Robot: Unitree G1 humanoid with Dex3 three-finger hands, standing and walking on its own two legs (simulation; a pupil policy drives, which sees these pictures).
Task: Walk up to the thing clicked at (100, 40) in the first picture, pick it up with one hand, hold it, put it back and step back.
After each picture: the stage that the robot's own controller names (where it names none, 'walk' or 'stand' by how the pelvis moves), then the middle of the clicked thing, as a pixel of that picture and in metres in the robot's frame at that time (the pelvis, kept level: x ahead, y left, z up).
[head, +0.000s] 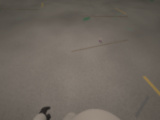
stand; (100, 40) +1.88 -0.20 -0.72
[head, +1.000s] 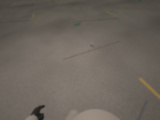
walk; (91, 45) +1.74 +0.12 -0.70
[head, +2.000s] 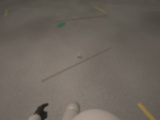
walk; (78, 56) +1.14 +0.30 -0.71
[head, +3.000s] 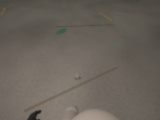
walk; (76, 77) +0.67 +0.21 -0.70
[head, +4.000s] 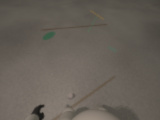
walk; (70, 96) +0.34 +0.19 -0.70
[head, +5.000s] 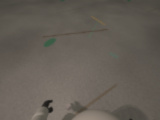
stand; (68, 106) +0.25 +0.22 -0.72
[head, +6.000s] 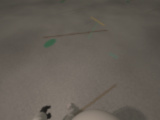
stand; (69, 106) +0.26 +0.21 -0.73
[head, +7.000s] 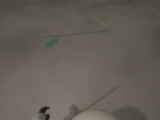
stand; (70, 107) +0.24 +0.20 -0.73
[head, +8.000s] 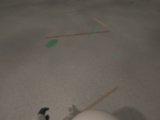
stand; (70, 108) +0.25 +0.20 -0.73
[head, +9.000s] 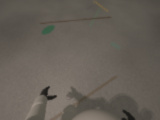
go down; (68, 96) +0.27 +0.20 -0.69
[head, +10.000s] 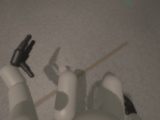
go down; (63, 70) +0.35 +0.21 -0.31
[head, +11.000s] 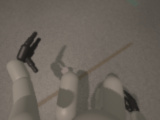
approach; (65, 71) +0.35 +0.21 -0.32
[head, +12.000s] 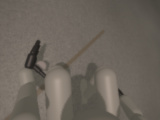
close in; (40, 67) +0.34 +0.24 -0.23
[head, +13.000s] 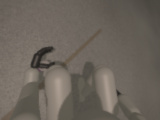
close; (41, 66) +0.34 +0.22 -0.23
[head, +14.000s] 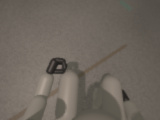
lift; (62, 68) +0.36 +0.22 -0.30
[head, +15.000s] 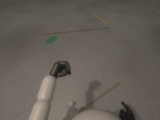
go down; (70, 104) +0.28 +0.19 -0.65
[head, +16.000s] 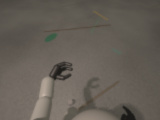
go down; (70, 102) +0.27 +0.20 -0.67
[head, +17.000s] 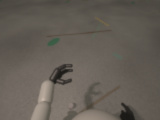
go down; (71, 106) +0.27 +0.19 -0.69
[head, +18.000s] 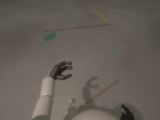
stand; (70, 101) +0.28 +0.20 -0.67
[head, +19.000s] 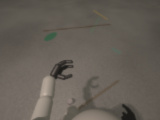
stand; (70, 101) +0.28 +0.19 -0.67
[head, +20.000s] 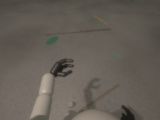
stand; (70, 105) +0.27 +0.19 -0.69
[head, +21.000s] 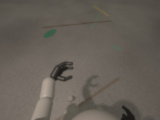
stand; (70, 99) +0.28 +0.19 -0.66
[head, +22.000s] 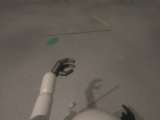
stand; (70, 105) +0.27 +0.19 -0.69
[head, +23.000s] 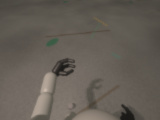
hold; (70, 106) +0.27 +0.19 -0.70
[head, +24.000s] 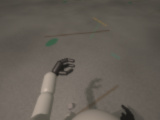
stand; (70, 106) +0.27 +0.19 -0.70
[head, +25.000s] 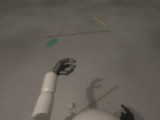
stand; (70, 106) +0.27 +0.19 -0.70
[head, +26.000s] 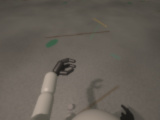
hold; (70, 107) +0.27 +0.19 -0.70
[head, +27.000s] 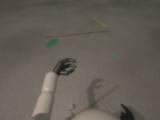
hold; (70, 107) +0.27 +0.19 -0.70
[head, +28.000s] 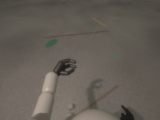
hold; (70, 107) +0.27 +0.19 -0.70
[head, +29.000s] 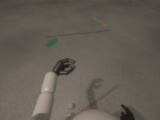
hold; (70, 106) +0.27 +0.19 -0.70
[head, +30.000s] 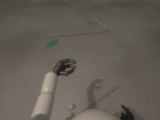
hold; (70, 107) +0.27 +0.19 -0.70
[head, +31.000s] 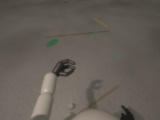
hold; (70, 106) +0.27 +0.19 -0.70
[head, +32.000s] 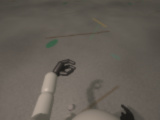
hold; (70, 107) +0.27 +0.19 -0.70
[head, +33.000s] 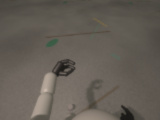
hold; (70, 107) +0.26 +0.19 -0.70
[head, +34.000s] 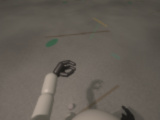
hold; (70, 107) +0.27 +0.19 -0.70
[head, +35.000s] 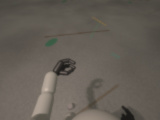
hold; (70, 106) +0.27 +0.19 -0.70
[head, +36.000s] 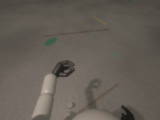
hold; (70, 105) +0.27 +0.20 -0.70
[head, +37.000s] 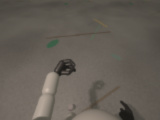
hold; (70, 107) +0.27 +0.20 -0.70
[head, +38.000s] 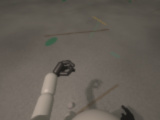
crouch; (70, 106) +0.27 +0.19 -0.70
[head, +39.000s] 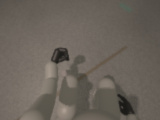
lower; (65, 74) +0.36 +0.20 -0.37
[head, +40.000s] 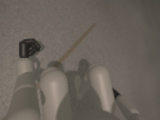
lower; (30, 67) +0.34 +0.25 -0.24
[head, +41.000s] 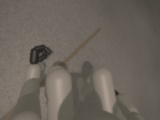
lower; (37, 67) +0.33 +0.25 -0.24
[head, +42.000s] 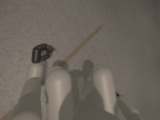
lower; (37, 65) +0.33 +0.25 -0.25
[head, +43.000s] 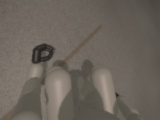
loosen; (37, 65) +0.33 +0.25 -0.25
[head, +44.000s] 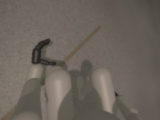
withdraw; (36, 65) +0.33 +0.25 -0.25
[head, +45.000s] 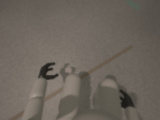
hold; (68, 71) +0.36 +0.20 -0.38
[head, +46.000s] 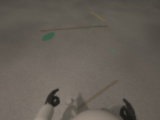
stand; (68, 102) +0.29 +0.18 -0.65
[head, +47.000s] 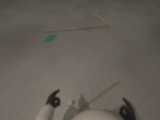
stand; (69, 103) +0.28 +0.18 -0.65
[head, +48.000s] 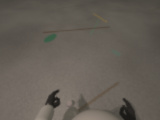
stand; (69, 103) +0.28 +0.18 -0.65
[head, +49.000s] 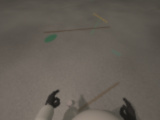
stand; (69, 103) +0.28 +0.18 -0.65
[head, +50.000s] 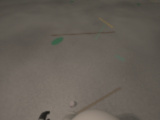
stand; (72, 104) +0.29 +0.18 -0.71
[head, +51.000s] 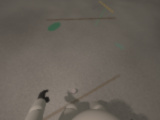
walk; (73, 91) +0.34 +0.13 -0.71
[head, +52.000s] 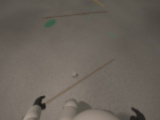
walk; (74, 75) +0.58 +0.21 -0.70
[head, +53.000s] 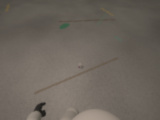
stand; (80, 66) +0.88 +0.19 -0.70
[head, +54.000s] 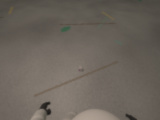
stand; (80, 69) +0.86 +0.17 -0.72
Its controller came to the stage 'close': yes
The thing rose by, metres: 0.01
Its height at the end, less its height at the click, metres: +0.00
